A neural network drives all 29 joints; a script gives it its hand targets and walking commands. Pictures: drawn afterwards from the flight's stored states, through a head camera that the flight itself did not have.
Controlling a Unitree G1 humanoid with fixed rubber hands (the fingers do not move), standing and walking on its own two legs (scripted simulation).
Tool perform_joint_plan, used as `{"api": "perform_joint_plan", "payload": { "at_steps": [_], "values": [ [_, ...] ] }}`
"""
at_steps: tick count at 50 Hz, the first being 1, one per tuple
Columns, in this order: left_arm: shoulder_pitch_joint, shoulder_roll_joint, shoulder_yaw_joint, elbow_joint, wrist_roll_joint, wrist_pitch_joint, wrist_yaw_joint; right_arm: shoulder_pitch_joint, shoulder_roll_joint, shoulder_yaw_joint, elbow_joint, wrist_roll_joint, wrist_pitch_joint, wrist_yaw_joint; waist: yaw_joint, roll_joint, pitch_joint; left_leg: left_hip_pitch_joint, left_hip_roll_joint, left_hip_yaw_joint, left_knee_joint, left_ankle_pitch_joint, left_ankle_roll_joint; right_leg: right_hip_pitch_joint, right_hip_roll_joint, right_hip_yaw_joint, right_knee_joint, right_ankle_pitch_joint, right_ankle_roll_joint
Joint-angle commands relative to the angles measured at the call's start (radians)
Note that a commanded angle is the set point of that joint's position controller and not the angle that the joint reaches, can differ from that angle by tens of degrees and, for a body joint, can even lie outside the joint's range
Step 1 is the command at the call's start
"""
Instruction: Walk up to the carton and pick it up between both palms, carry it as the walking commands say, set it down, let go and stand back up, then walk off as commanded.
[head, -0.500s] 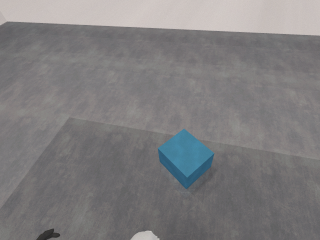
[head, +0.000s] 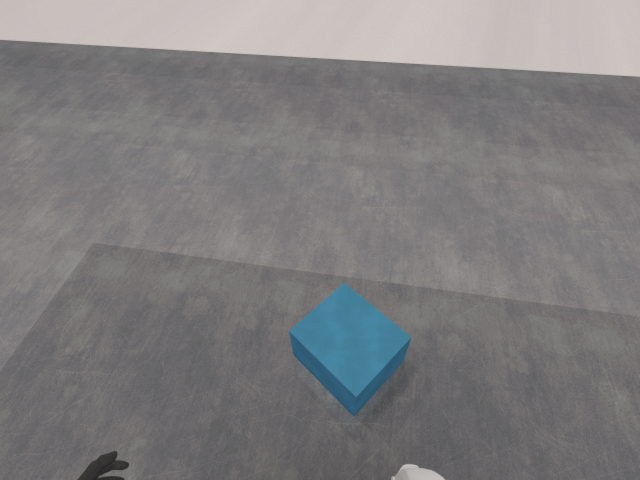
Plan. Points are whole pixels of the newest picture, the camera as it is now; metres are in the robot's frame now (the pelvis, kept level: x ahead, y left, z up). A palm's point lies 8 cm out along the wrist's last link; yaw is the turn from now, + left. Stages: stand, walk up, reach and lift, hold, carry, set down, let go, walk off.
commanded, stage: walk up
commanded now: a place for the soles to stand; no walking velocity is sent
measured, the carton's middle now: (348, 346) +0.58 -0.03 -0.66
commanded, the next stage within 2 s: none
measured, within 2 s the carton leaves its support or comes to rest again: neither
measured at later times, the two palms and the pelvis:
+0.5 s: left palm (94, 474) +0.15 +0.32 -0.08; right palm (628, 471) +0.16 -0.33 -0.07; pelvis +0.03 +0.00 +0.01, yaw +0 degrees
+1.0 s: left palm out of the picture +0.19 +0.51 -0.04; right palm out of the picture +0.09 -0.20 -0.10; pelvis +0.06 +0.15 -0.01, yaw -14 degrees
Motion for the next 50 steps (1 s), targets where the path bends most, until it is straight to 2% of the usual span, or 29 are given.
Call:
{"api": "perform_joint_plan", "payload": {
  "at_steps": [1, 4, 5, 6, 7, 8, 9, 11, 12, 14, 17, 22, 27, 28, 29, 30, 32, 33, 35, 39, 41, 42, 43, 44, 45, 46, 47, 49, 50],
  "values": [
    [0.053, 0.281, 0.061, -0.037, -0.008, -0.004, 0.016, -0.012, -0.15, -0.026, -0.038, 0.002, 0.001, -0.022, 0.057, -0.161, -0.104, -0.161, -0.003, -0.047, 0.116, -0.143, 0.018, 0.165, -0.331, 0.469, -0.288, 0.0, -0.293],
    [-0.081, 0.198, 0.017, -0.035, -0.003, 0.017, 0.013, 0.073, -0.141, -0.033, 0.048, -0.014, -0.012, -0.021, -0.009, -0.167, -0.095, 0.099, -0.028, 0.008, -0.159, 0.083, 0.038, -0.017, -0.169, 0.207, -0.169, 0.068, -0.169],
    [-0.106, 0.152, 0.002, -0.033, -0.009, 0.022, 0.012, 0.067, -0.164, -0.038, 0.053, -0.025, -0.019, -0.019, -0.014, -0.1, -0.081, 0.111, 0.014, -0.086, -0.252, 0.123, 0.056, -0.052, -0.112, 0.145, -0.077, 0.062, -0.119],
    [-0.083, 0.122, -0.004, -0.02, -0.017, 0.026, 0.011, -0.014, -0.213, -0.042, 0.034, -0.024, -0.026, -0.017, 0.026, 0.022, -0.06, 0.035, 0.146, -0.319, -0.349, 0.131, 0.105, -0.045, -0.014, 0.071, 0.035, 0.002, -0.057],
    [-0.066, 0.131, 0.003, 0.0, -0.016, 0.029, 0.019, -0.067, -0.234, -0.044, 0.034, -0.016, -0.029, -0.015, 0.041, 0.035, -0.058, -0.016, 0.216, -0.35, -0.347, 0.233, 0.149, 0.028, -0.009, 0.037, 0.048, -0.064, -0.04],
    [-0.069, 0.135, 0.005, 0.016, -0.015, 0.026, 0.018, -0.098, -0.206, -0.031, 0.042, -0.012, -0.029, -0.015, 0.053, 0.009, -0.062, -0.042, 0.181, -0.272, -0.296, 0.324, 0.14, 0.097, -0.021, 0.049, 0.01, -0.04, -0.048],
    [-0.073, 0.141, 0.003, 0.03, -0.014, 0.022, 0.017, -0.118, -0.182, -0.02, 0.049, -0.009, -0.026, -0.017, 0.055, 0.003, -0.08, -0.055, 0.128, -0.19, -0.249, 0.362, 0.104, 0.153, -0.036, 0.065, -0.024, 0.034, -0.062],
    [-0.098, 0.18, 0.005, 0.042, -0.013, 0.011, 0.019, -0.115, -0.149, -0.014, 0.07, 0.003, -0.021, -0.019, 0.028, -0.019, -0.107, -0.014, 0.038, -0.086, -0.166, 0.38, 0.049, 0.161, -0.1, 0.147, -0.074, 0.219, -0.11],
    [-0.108, 0.19, 0.004, 0.049, -0.017, 0.008, 0.02, -0.106, -0.141, -0.014, 0.083, 0.006, -0.018, -0.02, 0.018, -0.018, -0.127, 0.028, 0.024, -0.071, -0.152, 0.364, 0.04, 0.142, -0.124, 0.166, -0.078, 0.266, -0.126],
    [-0.134, 0.18, -0.006, 0.062, -0.021, 0.012, 0.023, -0.12, -0.143, -0.014, 0.099, 0.003, -0.012, -0.02, 0.014, -0.009, -0.135, 0.065, 0.043, -0.098, -0.191, 0.354, 0.05, 0.119, -0.107, 0.132, -0.057, 0.265, -0.115],
    [-0.151, 0.16, -0.012, 0.088, -0.02, 0.022, 0.024, -0.173, -0.153, -0.012, 0.113, -0.002, -0.008, -0.019, 0.028, 0.017, -0.12, 0.033, 0.083, -0.136, -0.251, 0.339, 0.072, 0.151, -0.063, 0.079, -0.042, 0.193, -0.079],
    [-0.186, 0.168, -0.014, 0.129, -0.017, 0.023, 0.02, -0.224, -0.138, -0.002, 0.149, -0.004, 0.002, -0.016, 0.025, 0.006, -0.106, 0.047, 0.054, -0.099, -0.272, 0.247, 0.044, 0.152, -0.096, 0.125, -0.137, 0.122, -0.085],
    [-0.214, 0.159, -0.018, 0.174, -0.015, 0.025, 0.016, -0.262, -0.136, 0.002, 0.187, -0.007, 0.006, -0.01, 0.027, -0.001, -0.096, 0.077, 0.056, -0.102, -0.338, 0.213, 0.042, 0.166, -0.093, 0.123, -0.204, 0.069, -0.067],
    [0.117, 0.285, 0.059, 0.22, -0.014, 0.011, 0.046, -0.388, -0.224, -0.081, 0.034, -0.091, 0.056, 0.032, 0.096, 0.124, -0.053, -0.076, 0.019, 0.041, -0.09, -0.181, 0.069, 0.167, -0.183, 0.32, -0.287, -0.136, -0.124],
    [0.202, 0.39, 0.099, 0.218, -0.002, -0.01, 0.067, -0.391, -0.149, -0.076, -0.017, -0.09, 0.082, 0.055, 0.105, -0.07, -0.069, -0.343, -0.071, -0.004, 0.102, -0.243, 0.046, 0.345, -0.303, 0.638, -0.401, -0.289, -0.213],
    [0.198, 0.389, 0.118, 0.184, 0.001, -0.025, 0.086, -0.397, -0.123, -0.079, -0.066, -0.089, 0.1, 0.069, 0.093, -0.064, -0.053, -0.475, -0.024, -0.146, 0.25, -0.167, 0.029, 0.404, -0.354, 0.753, -0.429, -0.347, -0.26],
    [0.122, 0.341, 0.11, 0.143, -0.004, -0.045, 0.106, -0.349, -0.123, -0.099, -0.088, -0.07, 0.103, 0.09, 0.031, 0.004, -0.076, -0.472, 0.035, -0.2, 0.322, -0.001, 0.007, 0.351, -0.299, 0.644, -0.402, -0.354, -0.24],
    [0.097, 0.325, 0.106, 0.129, 0.0, -0.048, 0.107, -0.325, -0.121, -0.102, -0.093, -0.069, 0.101, 0.098, 0.014, -0.006, -0.09, -0.427, 0.039, -0.19, 0.313, 0.023, -0.003, 0.302, -0.257, 0.58, -0.396, -0.333, -0.217],
    [0.07, 0.312, 0.099, 0.101, 0.01, -0.05, 0.106, -0.286, -0.118, -0.103, -0.096, -0.064, 0.107, 0.114, 0.006, -0.075, -0.1, -0.312, 0.032, -0.147, 0.262, 0.016, -0.019, 0.166, -0.196, 0.463, -0.372, -0.283, -0.196],
    [0.126, 0.358, 0.105, 0.067, 0.026, -0.039, 0.119, -0.299, -0.126, -0.115, -0.147, -0.052, 0.126, 0.123, 0.032, -0.174, -0.055, -0.225, 0.013, -0.1, 0.159, -0.05, -0.021, -0.002, -0.189, 0.454, -0.34, -0.356, -0.197],
    [0.134, 0.384, 0.111, 0.049, 0.033, -0.034, 0.123, -0.251, -0.14, -0.128, -0.159, -0.049, 0.124, 0.12, 0.021, -0.215, -0.067, -0.147, 0.0, -0.077, 0.119, -0.05, -0.013, -0.055, -0.194, 0.447, -0.32, -0.362, -0.19],
    [0.111, 0.392, 0.112, 0.037, 0.036, -0.032, 0.125, -0.193, -0.147, -0.134, -0.155, -0.049, 0.121, 0.118, -0.009, -0.234, -0.083, -0.055, -0.012, -0.055, 0.079, -0.05, -0.004, -0.111, -0.186, 0.416, -0.298, -0.354, -0.18],
    [0.061, 0.387, 0.108, 0.022, 0.039, -0.027, 0.126, -0.085, -0.15, -0.14, -0.133, -0.052, 0.116, 0.115, -0.073, -0.227, -0.106, 0.122, -0.041, -0.008, -0.005, -0.013, 0.006, -0.222, -0.149, 0.339, -0.228, -0.357, -0.157],
    [0.041, 0.321, 0.085, 0.008, 0.044, -0.02, 0.131, 0.08, -0.176, -0.156, -0.085, -0.065, 0.106, 0.108, -0.153, -0.083, -0.152, 0.378, -0.084, -0.004, -0.115, -0.073, 0.026, -0.398, -0.049, 0.228, -0.009, -0.402, -0.114],
    [0.031, 0.189, 0.039, -0.014, 0.032, -0.02, 0.142, 0.194, -0.258, -0.175, -0.068, -0.091, 0.095, 0.098, -0.22, 0.285, -0.107, 0.434, 0.107, -0.332, -0.396, -0.329, 0.083, -0.592, 0.14, 0.09, 0.425, -0.499, -0.056],
    [0.023, 0.159, 0.024, -0.044, 0.004, -0.018, 0.169, -0.008, -0.299, -0.162, -0.15, -0.075, 0.089, 0.091, -0.13, 0.307, -0.03, 0.248, 0.356, -0.706, -0.633, -0.514, 0.164, -0.651, 0.088, 0.085, 0.579, -0.445, -0.009],
    [0.043, 0.238, 0.04, -0.023, -0.004, -0.019, 0.168, -0.15, -0.282, -0.156, -0.169, -0.057, 0.09, 0.09, -0.064, 0.166, 0.028, 0.059, 0.337, -0.681, -0.662, -0.562, 0.179, -0.494, 0.0, 0.132, 0.596, -0.319, -0.015],
    [0.181, 0.297, 0.076, 0.048, 0.001, -0.015, 0.136, -0.201, -0.235, -0.148, -0.164, -0.062, 0.094, 0.083, 0.01, 0.11, 0.045, -0.044, 0.247, -0.454, -0.526, -0.433, 0.219, -0.313, -0.039, 0.071, 0.522, -0.196, 0.004],
    [0.208, 0.299, 0.084, 0.063, 0.005, -0.013, 0.122, -0.198, -0.21, -0.14, -0.165, -0.062, 0.093, 0.08, 0.024, 0.108, 0.043, -0.07, 0.21, -0.351, -0.48, -0.341, 0.208, -0.23, -0.036, 0.033, 0.45, -0.174, 0.011]
  ]
}}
